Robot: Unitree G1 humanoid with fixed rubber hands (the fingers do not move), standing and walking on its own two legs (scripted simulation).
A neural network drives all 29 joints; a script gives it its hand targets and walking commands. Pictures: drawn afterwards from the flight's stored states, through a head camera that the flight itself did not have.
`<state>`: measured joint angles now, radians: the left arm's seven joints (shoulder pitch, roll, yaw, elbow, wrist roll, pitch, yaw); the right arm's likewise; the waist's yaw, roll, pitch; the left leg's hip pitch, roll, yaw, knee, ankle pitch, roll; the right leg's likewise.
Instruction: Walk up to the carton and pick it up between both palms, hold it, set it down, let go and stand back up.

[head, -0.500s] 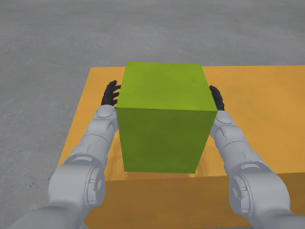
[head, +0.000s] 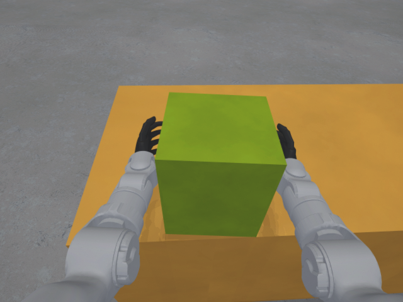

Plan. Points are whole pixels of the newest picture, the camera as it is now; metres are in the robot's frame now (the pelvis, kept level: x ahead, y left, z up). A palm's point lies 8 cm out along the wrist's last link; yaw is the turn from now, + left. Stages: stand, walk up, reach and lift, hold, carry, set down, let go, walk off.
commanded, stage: set down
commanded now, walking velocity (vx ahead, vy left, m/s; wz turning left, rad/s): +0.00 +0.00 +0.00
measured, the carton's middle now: (214, 167) +0.40 +0.00 +0.06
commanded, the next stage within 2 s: none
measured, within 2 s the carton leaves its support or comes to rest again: rests again in 0.42 s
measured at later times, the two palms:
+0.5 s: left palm (150, 162) +0.40 +0.14 +0.07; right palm (286, 169) +0.39 -0.16 +0.07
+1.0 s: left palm (149, 165) +0.40 +0.14 +0.06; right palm (287, 170) +0.39 -0.17 +0.06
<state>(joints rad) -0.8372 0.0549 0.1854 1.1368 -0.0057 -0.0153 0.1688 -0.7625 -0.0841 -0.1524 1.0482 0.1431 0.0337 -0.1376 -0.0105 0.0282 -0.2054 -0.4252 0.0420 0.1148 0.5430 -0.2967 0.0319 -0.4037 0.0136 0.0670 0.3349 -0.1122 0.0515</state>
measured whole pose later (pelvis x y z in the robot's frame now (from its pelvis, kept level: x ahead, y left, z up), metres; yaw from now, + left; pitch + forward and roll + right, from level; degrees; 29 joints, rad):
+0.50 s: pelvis +0.00 -0.01 +0.00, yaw +0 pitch +10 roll -3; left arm -0.83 0.05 0.19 1.28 -0.01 -0.18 0.17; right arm -0.73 -0.07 -0.16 1.09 0.07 -0.05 -0.13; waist -0.01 0.03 -0.19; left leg -0.43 0.04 0.11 0.54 -0.30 0.03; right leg -0.42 0.01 0.07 0.38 -0.13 0.05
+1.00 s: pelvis +0.00 -0.01 +0.00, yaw +0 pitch +10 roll -2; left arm -0.83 0.06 0.22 1.33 -0.01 -0.26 0.14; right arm -0.73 -0.06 -0.23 1.12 0.03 -0.11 -0.08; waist -0.01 0.03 -0.18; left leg -0.43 0.04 0.11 0.54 -0.30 0.03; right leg -0.43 0.01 0.07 0.39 -0.14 0.05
